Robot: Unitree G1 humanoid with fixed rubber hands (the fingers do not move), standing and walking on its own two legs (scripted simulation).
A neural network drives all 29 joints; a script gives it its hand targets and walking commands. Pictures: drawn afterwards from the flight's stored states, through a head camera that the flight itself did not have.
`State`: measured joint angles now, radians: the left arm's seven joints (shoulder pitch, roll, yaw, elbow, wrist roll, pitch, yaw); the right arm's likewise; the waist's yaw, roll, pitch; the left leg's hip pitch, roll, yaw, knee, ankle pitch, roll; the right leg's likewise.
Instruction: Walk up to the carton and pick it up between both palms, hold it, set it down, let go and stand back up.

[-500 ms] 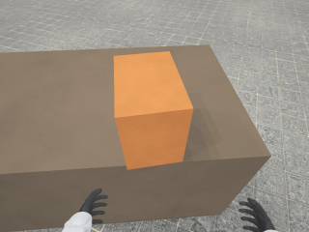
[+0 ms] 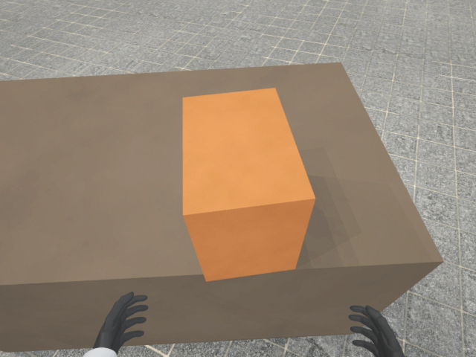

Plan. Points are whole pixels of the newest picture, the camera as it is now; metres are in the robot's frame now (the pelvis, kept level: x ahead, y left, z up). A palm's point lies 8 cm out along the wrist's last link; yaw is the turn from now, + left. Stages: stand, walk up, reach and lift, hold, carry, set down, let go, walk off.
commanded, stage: reach and lift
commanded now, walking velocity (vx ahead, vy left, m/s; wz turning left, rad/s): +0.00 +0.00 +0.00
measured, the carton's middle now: (240, 185) +0.42 +0.02 +0.02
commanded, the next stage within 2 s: none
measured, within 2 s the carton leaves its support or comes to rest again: neither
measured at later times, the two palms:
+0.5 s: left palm out of the picture +0.11 +0.23 -0.02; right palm out of the picture +0.13 -0.19 -0.03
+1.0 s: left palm (130, 315) +0.19 +0.19 +0.01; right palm (373, 301) +0.20 -0.17 +0.01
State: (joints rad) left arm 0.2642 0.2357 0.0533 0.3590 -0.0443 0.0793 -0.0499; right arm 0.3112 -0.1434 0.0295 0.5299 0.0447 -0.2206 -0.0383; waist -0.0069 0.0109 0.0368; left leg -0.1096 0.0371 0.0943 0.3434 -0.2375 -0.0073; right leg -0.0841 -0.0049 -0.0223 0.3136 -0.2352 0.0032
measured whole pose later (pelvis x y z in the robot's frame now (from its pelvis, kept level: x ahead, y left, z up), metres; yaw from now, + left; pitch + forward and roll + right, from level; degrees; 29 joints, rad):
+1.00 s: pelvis -0.04 -0.01 +0.00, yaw +1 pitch -1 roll +0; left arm 0.09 0.20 -0.05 0.16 -0.19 0.09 0.08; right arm 0.14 -0.07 0.05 0.18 0.17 0.00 -0.11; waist 0.05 -0.03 0.05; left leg -0.15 0.04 0.06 0.36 -0.18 -0.02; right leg -0.14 0.01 -0.02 0.37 -0.21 -0.02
